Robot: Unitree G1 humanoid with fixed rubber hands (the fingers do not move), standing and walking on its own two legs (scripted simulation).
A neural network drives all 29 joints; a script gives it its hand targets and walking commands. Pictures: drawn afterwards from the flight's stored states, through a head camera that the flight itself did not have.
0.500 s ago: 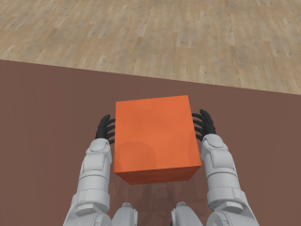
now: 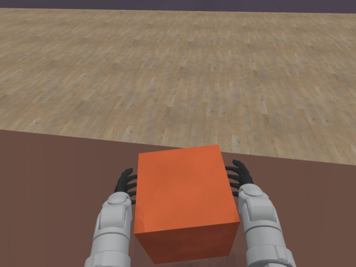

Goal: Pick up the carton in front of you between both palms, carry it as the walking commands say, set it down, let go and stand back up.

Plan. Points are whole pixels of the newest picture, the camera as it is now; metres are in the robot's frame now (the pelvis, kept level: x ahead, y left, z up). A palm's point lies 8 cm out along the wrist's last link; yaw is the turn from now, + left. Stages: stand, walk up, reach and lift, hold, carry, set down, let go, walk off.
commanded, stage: reach and lift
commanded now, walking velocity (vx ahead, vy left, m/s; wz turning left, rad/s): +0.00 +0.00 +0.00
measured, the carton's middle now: (185, 206) +0.31 -0.01 -0.06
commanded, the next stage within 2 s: hold in 0.92 s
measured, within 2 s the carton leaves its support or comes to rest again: neither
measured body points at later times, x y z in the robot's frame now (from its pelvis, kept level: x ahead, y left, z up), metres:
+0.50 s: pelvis +0.01 -0.01 +0.01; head -0.01 -0.01 +0.46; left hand +0.32 +0.15 +0.02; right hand +0.32 -0.16 +0.03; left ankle +0.03 +0.13 -0.74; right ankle +0.02 -0.13 -0.74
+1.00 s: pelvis +0.01 +0.00 +0.01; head -0.02 +0.00 +0.46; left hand +0.31 +0.15 +0.03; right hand +0.32 -0.15 +0.04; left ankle +0.03 +0.13 -0.74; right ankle +0.02 -0.13 -0.74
